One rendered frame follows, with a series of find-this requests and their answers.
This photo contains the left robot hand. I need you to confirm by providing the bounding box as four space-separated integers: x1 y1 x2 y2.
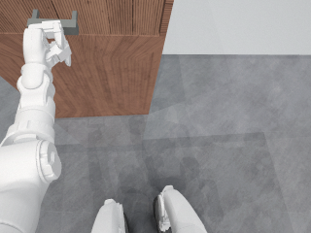
22 20 72 71

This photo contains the robot left upper arm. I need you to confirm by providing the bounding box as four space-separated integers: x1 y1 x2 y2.
0 139 62 233

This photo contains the handle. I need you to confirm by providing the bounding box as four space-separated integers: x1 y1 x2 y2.
26 9 79 36

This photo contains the drawer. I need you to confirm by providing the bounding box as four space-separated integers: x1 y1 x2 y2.
0 0 164 35

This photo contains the left robot forearm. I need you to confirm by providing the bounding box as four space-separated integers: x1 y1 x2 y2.
0 63 55 148

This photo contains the left robot shin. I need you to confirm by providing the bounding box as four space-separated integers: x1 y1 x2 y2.
104 199 125 233

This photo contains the right robot thigh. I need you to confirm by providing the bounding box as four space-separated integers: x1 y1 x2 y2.
157 189 207 233

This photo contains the cabinet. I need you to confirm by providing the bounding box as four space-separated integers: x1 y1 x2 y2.
0 0 174 118

